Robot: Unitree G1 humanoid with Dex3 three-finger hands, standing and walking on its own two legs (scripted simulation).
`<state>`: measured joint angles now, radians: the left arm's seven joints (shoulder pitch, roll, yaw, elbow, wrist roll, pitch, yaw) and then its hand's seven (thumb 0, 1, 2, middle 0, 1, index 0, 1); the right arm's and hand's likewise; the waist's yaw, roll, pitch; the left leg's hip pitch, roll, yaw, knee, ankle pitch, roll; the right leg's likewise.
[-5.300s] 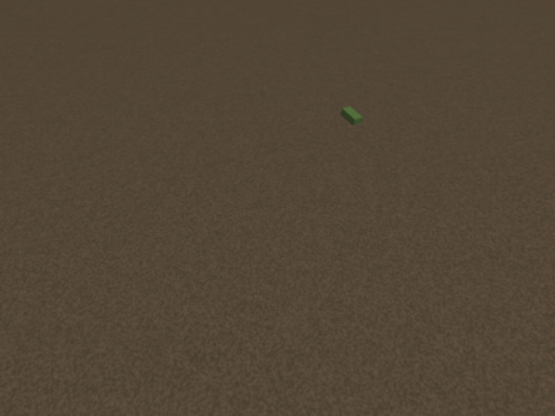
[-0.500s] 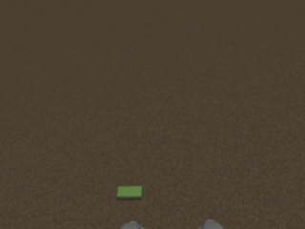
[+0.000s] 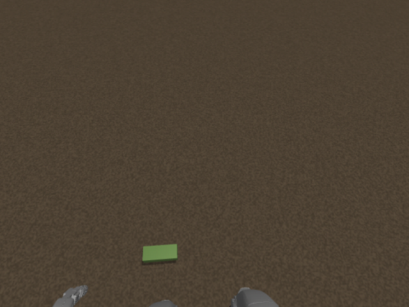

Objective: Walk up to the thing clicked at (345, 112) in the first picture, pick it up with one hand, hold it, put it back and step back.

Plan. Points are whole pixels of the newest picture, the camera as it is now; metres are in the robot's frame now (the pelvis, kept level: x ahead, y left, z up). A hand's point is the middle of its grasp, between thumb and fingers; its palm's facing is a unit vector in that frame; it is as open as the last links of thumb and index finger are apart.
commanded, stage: walk up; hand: left
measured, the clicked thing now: (160, 253) +0.39 +0.18 -0.72
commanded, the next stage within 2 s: stand in 1.84 s
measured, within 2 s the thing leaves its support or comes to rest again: neither
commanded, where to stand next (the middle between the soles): +0.04 -0.05 m, yaw +0 degrees
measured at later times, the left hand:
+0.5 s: hand out of the picture +0.10 +0.22 -0.13, palm faces -0.03 -0.93 -0.36, open 7.4 cm
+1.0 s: hand out of the picture +0.10 +0.23 -0.12, palm faces +0.00 -0.95 -0.30, open 7.4 cm
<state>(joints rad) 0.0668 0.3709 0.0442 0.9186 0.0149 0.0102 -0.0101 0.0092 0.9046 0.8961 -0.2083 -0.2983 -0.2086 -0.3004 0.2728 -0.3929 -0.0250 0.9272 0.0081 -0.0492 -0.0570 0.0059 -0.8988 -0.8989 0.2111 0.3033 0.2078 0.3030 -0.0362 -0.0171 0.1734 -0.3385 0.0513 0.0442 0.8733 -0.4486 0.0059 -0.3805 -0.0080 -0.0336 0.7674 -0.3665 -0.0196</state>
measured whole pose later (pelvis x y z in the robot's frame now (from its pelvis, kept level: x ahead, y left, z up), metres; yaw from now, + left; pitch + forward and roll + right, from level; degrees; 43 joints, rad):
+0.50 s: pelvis -0.01 -0.04 +0.02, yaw -1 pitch -2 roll +2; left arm 0.07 0.37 0.03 1.04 0.01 0.03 -0.03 0.01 0.90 0.90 -0.21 -0.30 -0.21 -0.30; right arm 0.13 -0.41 -0.01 1.05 -0.01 -0.04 -0.02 0.01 -0.90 -0.90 0.21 0.30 0.20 0.30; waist 0.00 -0.01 0.10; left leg -0.24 0.04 0.01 0.58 -0.30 -0.04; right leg -0.31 -0.03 -0.01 0.65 -0.31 -0.01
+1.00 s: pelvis +0.00 -0.02 +0.03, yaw -1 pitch -2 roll +0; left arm 0.06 0.36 0.04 1.11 0.01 0.03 -0.04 0.01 0.91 0.90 -0.21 -0.30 -0.21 -0.30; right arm 0.11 -0.36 0.00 1.12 -0.02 -0.04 -0.02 0.01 -0.90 -0.90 0.21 0.30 0.20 0.30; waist 0.00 -0.03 0.06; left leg -0.15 0.04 0.02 0.41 -0.22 -0.03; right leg -0.20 -0.03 -0.01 0.43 -0.19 0.01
